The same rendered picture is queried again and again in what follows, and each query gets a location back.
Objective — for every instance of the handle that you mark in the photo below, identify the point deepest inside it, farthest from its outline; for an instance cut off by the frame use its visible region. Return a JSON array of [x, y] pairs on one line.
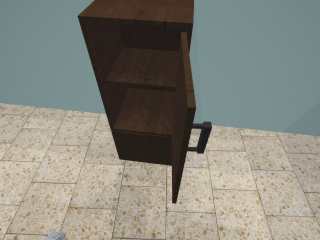
[[206, 128]]

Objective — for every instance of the left robot hand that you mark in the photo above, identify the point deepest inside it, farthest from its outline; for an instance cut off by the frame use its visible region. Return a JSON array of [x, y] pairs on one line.
[[59, 235]]

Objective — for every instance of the cupboard door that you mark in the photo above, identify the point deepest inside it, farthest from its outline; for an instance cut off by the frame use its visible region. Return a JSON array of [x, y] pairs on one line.
[[183, 117]]

